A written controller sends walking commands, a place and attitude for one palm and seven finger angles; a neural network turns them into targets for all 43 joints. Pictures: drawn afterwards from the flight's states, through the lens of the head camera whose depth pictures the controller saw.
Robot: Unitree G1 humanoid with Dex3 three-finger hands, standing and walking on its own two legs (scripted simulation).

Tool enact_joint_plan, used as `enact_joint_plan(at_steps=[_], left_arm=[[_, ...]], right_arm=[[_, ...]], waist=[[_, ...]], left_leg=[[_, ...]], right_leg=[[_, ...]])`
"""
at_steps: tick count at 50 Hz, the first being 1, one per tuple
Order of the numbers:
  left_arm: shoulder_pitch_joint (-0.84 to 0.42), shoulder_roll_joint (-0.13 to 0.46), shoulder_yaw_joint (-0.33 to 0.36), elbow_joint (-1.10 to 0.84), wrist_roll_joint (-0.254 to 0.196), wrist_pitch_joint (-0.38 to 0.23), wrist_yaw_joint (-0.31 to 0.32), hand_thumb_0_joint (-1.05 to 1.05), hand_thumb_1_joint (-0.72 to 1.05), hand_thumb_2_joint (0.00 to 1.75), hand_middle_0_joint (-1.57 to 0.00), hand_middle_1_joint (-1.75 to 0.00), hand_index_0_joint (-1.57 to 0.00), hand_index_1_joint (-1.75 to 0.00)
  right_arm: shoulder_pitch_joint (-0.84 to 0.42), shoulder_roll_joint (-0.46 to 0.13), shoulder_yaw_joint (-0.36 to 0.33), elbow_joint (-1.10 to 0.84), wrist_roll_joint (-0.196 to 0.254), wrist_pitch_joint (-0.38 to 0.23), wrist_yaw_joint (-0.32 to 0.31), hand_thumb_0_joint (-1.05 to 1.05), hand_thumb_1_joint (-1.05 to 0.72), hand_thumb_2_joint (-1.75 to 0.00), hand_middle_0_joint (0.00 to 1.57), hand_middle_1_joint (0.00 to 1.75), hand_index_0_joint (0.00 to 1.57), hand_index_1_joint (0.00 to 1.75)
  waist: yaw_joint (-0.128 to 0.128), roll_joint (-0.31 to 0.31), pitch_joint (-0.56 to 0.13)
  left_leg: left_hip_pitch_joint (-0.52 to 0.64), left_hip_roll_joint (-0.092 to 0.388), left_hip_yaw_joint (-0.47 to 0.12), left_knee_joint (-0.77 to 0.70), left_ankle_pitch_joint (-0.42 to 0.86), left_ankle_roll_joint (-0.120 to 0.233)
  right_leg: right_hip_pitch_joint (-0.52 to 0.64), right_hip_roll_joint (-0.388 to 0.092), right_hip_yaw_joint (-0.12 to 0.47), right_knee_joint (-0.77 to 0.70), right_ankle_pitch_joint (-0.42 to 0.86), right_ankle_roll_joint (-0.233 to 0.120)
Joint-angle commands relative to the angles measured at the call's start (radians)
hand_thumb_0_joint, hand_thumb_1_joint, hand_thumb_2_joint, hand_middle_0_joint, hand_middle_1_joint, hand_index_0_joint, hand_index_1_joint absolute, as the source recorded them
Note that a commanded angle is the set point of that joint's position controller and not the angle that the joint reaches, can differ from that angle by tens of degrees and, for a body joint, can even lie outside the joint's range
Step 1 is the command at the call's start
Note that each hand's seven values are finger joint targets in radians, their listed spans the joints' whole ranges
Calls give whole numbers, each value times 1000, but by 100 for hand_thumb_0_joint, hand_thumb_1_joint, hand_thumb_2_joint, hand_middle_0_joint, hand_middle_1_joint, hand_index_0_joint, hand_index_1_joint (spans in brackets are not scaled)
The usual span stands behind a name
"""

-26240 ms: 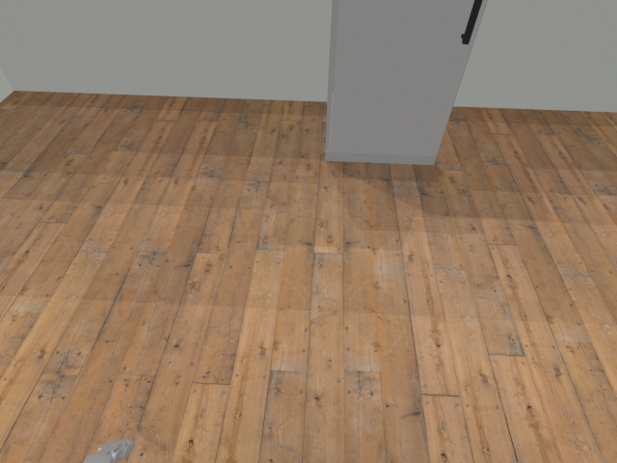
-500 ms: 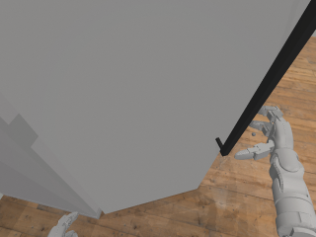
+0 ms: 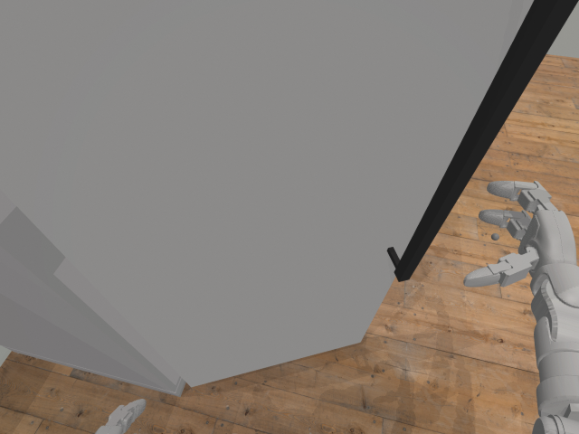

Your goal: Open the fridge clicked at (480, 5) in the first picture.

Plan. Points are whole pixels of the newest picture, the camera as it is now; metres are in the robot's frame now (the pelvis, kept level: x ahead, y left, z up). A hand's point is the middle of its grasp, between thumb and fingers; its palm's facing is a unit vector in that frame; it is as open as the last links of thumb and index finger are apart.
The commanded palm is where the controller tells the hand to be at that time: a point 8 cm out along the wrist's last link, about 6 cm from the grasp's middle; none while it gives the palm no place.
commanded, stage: slip the hand off the handle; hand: right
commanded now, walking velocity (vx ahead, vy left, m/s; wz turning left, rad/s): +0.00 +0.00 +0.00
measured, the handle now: (446, 168) +0.43 -0.15 +0.16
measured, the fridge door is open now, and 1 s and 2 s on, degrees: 62 62 62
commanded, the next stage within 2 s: draw the hand back to the body in 0.78 s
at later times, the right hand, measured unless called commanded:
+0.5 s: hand (515, 304) +0.29 -0.24 +0.07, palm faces +0.13 +0.97 -0.19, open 14.6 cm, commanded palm +0.25 -0.29 +0.08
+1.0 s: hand (521, 311) +0.28 -0.24 +0.09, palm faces +0.03 +1.00 +0.00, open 14.6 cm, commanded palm +0.23 -0.29 +0.09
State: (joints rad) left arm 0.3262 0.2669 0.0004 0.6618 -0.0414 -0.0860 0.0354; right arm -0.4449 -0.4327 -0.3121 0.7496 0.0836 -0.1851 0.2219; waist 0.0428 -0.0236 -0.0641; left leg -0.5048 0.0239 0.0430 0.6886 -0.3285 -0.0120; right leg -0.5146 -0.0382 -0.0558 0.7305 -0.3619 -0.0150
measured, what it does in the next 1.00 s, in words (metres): stands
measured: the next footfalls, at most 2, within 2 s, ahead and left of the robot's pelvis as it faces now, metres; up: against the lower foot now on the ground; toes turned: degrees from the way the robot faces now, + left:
none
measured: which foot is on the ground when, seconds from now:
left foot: down 0.00-1.00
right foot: down 0.00-1.00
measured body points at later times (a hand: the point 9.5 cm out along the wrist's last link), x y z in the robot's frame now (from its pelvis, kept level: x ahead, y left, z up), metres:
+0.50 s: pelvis -0.01 +0.01 +0.00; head +0.00 +0.01 +0.45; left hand +0.16 +0.25 -0.08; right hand +0.28 -0.29 +0.09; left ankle +0.01 +0.13 -0.72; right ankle +0.00 -0.11 -0.72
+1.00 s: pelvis -0.01 +0.02 +0.00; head +0.01 +0.03 +0.45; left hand +0.16 +0.26 -0.09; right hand +0.27 -0.29 +0.09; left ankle +0.01 +0.13 -0.72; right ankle +0.00 -0.11 -0.72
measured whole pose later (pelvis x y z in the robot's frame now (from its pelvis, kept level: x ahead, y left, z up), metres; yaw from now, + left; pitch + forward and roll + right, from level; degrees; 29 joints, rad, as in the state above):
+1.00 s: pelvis -0.01 +0.02 +0.00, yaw -2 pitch +4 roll +1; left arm 0.23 0.28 -0.04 0.68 -0.05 -0.20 0.11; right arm -0.07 -0.37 -0.35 0.38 0.34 -0.16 0.44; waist -0.01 -0.04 -0.03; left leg -0.43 0.02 0.08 0.71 -0.35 0.01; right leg -0.45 -0.04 -0.02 0.74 -0.36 0.01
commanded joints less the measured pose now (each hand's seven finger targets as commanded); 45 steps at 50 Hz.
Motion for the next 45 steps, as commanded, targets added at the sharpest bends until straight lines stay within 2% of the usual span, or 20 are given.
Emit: enact_joint_plan(at_steps=[1,4,5,6,9,12,13,14,15,16,19,21,26,31,34,37,41,43,44,45], left_arm=[[5,164,59,-152,-5,-44,-4,0,90,90,-20,-30,-20,-30],[-13,156,60,-167,-4,-52,-10,0,90,90,-20,-30,-20,-30],[-14,156,62,-169,-2,-54,-11,0,90,90,-20,-30,-20,-30],[-26,154,59,-169,-1,-56,-11,0,90,90,-20,-30,-20,-30],[-43,152,58,-164,5,-65,-3,0,90,90,-20,-30,-20,-30],[-70,140,49,-162,10,-77,4,0,90,90,-20,-30,-20,-30],[-79,143,50,-163,13,-80,10,0,90,90,-20,-30,-20,-30],[-83,140,45,-155,12,-81,14,0,90,90,-20,-30,-20,-30],[-94,140,42,-151,12,-81,20,0,90,90,-20,-30,-20,-30],[-106,138,35,-150,10,-83,25,0,90,90,-20,-30,-20,-30],[-131,134,29,-147,3,-92,38,0,90,90,-20,-30,-20,-30],[-144,137,22,-146,0,-95,44,0,90,90,-20,-30,-20,-30],[-170,139,17,-161,-3,-96,53,0,90,90,-20,-30,-20,-30],[-184,132,20,-181,4,-117,54,0,90,90,-20,-30,-20,-30],[-177,130,20,-166,8,-135,58,0,90,90,-20,-30,-20,-30],[-176,137,18,-142,5,-143,68,0,90,90,-20,-30,-20,-30],[-172,139,21,-137,3,-158,75,0,90,90,-20,-30,-20,-30],[-168,144,21,-129,4,-160,78,0,90,90,-20,-30,-20,-30],[-162,146,24,-131,3,-160,77,0,90,90,-20,-30,-20,-30],[-163,144,23,-138,6,-161,75,0,90,90,-20,-30,-20,-30]], right_arm=[[-116,-197,-40,-257,39,-26,7,0,55,-20,25,115,25,115],[-93,-149,-6,-401,52,-41,-5,0,55,-20,25,115,25,115],[-47,-149,-21,-419,56,-42,-17,0,55,-20,25,115,25,115],[-58,-134,-5,-452,56,-47,-28,0,55,-20,25,115,25,115],[-42,-164,-33,-520,41,-51,-71,0,55,-20,25,115,25,115],[-24,-133,-6,-592,28,-53,-97,0,55,-20,25,115,25,115],[-15,-157,-23,-627,24,-54,-102,0,55,-20,25,115,25,115],[6,-157,-23,-611,24,-49,-100,0,55,-20,25,115,25,115],[18,-171,-35,-604,27,-45,-97,0,55,-20,25,115,25,115],[-13,-151,-7,-619,28,-44,-90,0,55,-20,25,115,25,115],[13,-128,11,-584,45,-24,-64,0,55,-20,25,115,25,115],[38,-121,14,-537,62,-3,-39,0,55,-20,25,115,25,115],[129,-157,-31,-497,88,26,21,0,55,-20,25,115,25,115],[147,-196,-77,-611,111,-18,47,0,55,-20,25,115,25,115],[119,-205,-76,-667,112,-48,47,0,55,-20,25,115,25,115],[86,-213,-82,-615,118,-48,52,0,55,-20,25,115,25,115],[113,-183,-49,-593,120,-24,68,0,55,-20,25,115,25,115],[97,-195,-54,-572,119,-12,76,0,55,-20,25,115,25,115],[117,-224,-82,-566,118,-6,76,0,55,-20,25,115,25,115],[143,-207,-76,-562,122,0,81,0,55,-20,25,115,25,115]], waist=[[-42,-25,-302],[-37,-39,-294],[-44,-25,-279],[-33,-20,-255],[-39,-36,-241],[-37,-75,-247],[-39,-88,-267],[-39,-71,-254],[-41,-77,-241],[-29,-83,-224],[-28,-75,-179],[-27,-17,-133],[-53,28,-118],[-66,-18,-174],[-51,-62,-200],[-30,-38,-131],[-35,-35,-154],[-34,-14,-164],[-46,-19,-179],[-52,6,-194]], left_leg=[[133,-59,1,-48,293,36],[119,-65,8,-47,287,33],[107,-69,13,-48,260,32],[95,-71,16,-52,236,31],[103,-70,16,-59,196,33],[103,-69,18,-68,159,34],[119,-68,15,-68,170,36],[126,-68,16,-73,169,36],[131,-67,13,-79,158,37],[126,-65,14,-86,138,37],[130,-60,10,-109,96,39],[127,-56,7,-126,63,36],[155,-41,-15,-134,62,35],[180,-36,-40,-120,88,33],[182,-38,-43,-104,147,33],[136,-36,-48,-123,55,28],[144,-31,-49,-116,83,28],[153,-28,-53,-113,91,29],[164,-26,-51,-106,105,28],[178,-24,-52,-97,132,26]], right_leg=[[200,25,68,-93,422,4],[232,15,78,-96,473,16],[233,11,84,-101,457,20],[223,11,84,-107,417,20],[217,11,85,-125,359,25],[239,12,87,-141,304,29],[249,13,85,-137,322,28],[240,14,83,-141,306,27],[229,17,78,-145,275,23],[222,19,82,-152,239,22],[203,26,75,-164,157,11],[172,33,76,-167,103,1],[134,49,56,-143,104,-11],[152,56,50,-112,140,-13],[167,54,51,-94,183,-11],[130,52,55,-92,111,-9],[138,53,57,-85,134,-12],[130,52,60,-79,144,-12],[127,52,61,-80,156,-11],[125,54,61,-77,175,-12]])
